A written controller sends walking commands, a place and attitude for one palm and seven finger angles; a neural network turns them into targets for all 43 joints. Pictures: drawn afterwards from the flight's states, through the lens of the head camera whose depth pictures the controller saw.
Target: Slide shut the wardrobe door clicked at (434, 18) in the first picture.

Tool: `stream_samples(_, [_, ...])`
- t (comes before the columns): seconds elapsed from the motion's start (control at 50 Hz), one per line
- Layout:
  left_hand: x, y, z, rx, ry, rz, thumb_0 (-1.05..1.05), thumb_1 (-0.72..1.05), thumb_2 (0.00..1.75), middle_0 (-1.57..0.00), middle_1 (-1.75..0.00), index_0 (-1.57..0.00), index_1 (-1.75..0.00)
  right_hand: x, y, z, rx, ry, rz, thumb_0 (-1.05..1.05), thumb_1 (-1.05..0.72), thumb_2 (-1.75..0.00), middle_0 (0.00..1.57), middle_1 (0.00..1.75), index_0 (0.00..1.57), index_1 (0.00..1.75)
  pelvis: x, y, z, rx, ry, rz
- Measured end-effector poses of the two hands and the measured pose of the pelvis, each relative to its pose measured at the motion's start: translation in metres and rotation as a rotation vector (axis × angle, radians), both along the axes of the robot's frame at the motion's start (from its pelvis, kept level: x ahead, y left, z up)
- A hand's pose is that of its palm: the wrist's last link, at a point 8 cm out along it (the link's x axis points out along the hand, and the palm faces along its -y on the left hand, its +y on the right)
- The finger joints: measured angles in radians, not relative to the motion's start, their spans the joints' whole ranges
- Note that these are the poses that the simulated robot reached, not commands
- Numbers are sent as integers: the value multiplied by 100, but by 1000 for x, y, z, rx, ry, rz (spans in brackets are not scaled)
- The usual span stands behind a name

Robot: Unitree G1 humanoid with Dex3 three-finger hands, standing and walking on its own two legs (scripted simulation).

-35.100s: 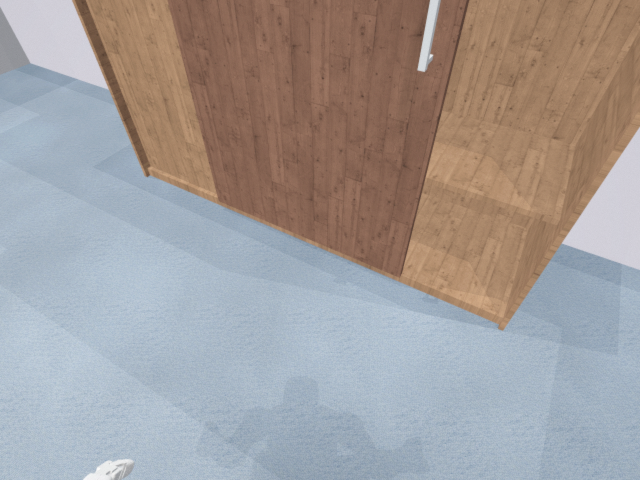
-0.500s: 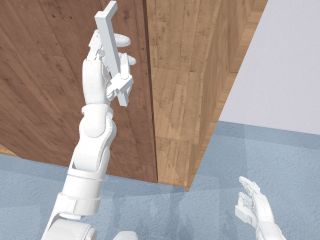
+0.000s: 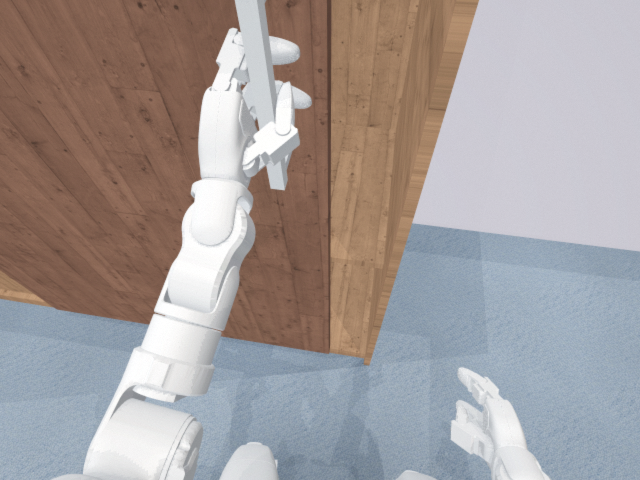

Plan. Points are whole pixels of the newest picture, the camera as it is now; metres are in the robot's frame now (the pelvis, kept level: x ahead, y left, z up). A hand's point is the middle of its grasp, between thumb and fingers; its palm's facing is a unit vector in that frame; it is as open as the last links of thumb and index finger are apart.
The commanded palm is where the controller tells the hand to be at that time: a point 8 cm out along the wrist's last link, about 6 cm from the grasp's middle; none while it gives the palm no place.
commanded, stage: step sideways, sliding the door along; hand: left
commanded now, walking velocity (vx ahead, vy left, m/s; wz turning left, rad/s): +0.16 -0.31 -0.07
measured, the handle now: (272, 97) +0.44 +0.11 +0.22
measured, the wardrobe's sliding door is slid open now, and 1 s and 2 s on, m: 0.11 0.08 0.08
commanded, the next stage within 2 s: stop walking and hold the door there in 0.46 s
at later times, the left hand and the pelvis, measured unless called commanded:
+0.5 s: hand (318, 134) +0.39 +0.06 +0.22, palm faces +0.10 -0.99 -0.04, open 6.0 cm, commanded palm +0.37 +0.04 +0.22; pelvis +0.02 -0.05 +0.00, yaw +1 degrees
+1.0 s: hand (323, 127) +0.40 +0.06 +0.22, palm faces +0.33 -0.94 -0.09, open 5.9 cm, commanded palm +0.37 +0.08 +0.21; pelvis +0.04 -0.15 +0.01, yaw -4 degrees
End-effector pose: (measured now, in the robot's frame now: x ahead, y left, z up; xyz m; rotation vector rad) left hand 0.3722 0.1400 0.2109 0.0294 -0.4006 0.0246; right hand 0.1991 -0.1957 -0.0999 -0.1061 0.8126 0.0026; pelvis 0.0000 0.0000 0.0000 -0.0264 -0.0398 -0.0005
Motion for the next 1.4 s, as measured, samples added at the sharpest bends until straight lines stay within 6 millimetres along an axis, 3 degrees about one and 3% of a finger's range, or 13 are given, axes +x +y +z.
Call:
stream_samples(0.22, [-3, -15, 1, 13, 23, 37, 0, 82, 85, -45, -140, -20, -140, -11, -48, 5, -51, -12, -54, 1, -91, -90, 20, 30, 20, 30, -3, -23, -4, 12, -14, 15])
stream_samples(0.4, [-4, -25, 1, 37, 15, 80, -1, 82, 86, -45, -140, -17, -140, -2, -54, -7, -3, 33, 11, 1, -91, -90, 20, 30, 20, 30, 7, -49, -7, 16, -25, 40])
stream_samples(0.5, [-3, -27, 0, 20, -2, 66, 0, 81, 86, -45, -140, -18, -140, 7, -56, 0, -36, 27, 16, 1, -91, -90, 20, 30, 20, 30, 16, -49, -2, 34, 5, 20])
stream_samples(0.62, [-2, -26, -1, 71, -25, 67, -2, 79, 85, -45, -140, -19, -138, 17, -66, 13, -10, 30, 63, 1, -91, -90, 20, 30, 20, 30, 19, -74, 7, 11, -7, -3])
stream_samples(0.78, [-5, -29, 3, 176, -9, 243, -6, 72, 85, -45, -140, -23, -137, 30, -125, -1, 37, -55, -15, 1, -91, -90, 20, 30, 20, 30, 30, -122, -5, 11, -38, -28])
stream_samples(0.88, [-8, -35, 5, 132, 45, 298, -4, 73, 84, -45, -140, -25, -137, 14, -172, 16, -65, -44, -80, 1, -91, -90, 20, 30, 20, 30, 33, -137, 13, 71, 6, -43])
stream_samples(0.96, [-7, -37, 4, 90, 34, 309, -2, 74, 85, -45, -140, -27, -137, -2, -205, 30, -153, -60, -143, 1, -91, -90, 20, 30, 20, 30, 37, -144, 12, 45, 9, -50])
stream_samples(1.08, [-7, -40, 4, 54, 41, 331, -1, 76, 86, -45, -140, -26, -136, -20, -232, 47, -189, -77, -203, 1, -91, -90, 20, 30, 20, 30, 45, -157, 16, 41, 4, -80])
stream_samples(1.22, [-9, -35, 7, 143, 61, 346, -5, 73, 81, -45, -140, -29, -137, -29, -237, 40, -171, -57, -239, 1, -91, -90, 20, 30, 20, 30, 51, -158, 19, 28, 25, -81])
stream_samples(1.4, [-8, -31, 7, 174, 51, 302, -5, 71, 79, -45, -140, -32, -139, -27, -207, 34, -135, -24, -233, 1, -91, -90, 20, 30, 20, 30, 58, -143, 22, 25, 27, -96])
